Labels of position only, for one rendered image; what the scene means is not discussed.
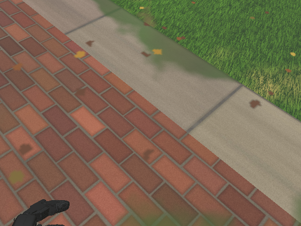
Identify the left robot hand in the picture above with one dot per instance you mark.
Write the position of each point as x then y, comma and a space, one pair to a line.
40, 211

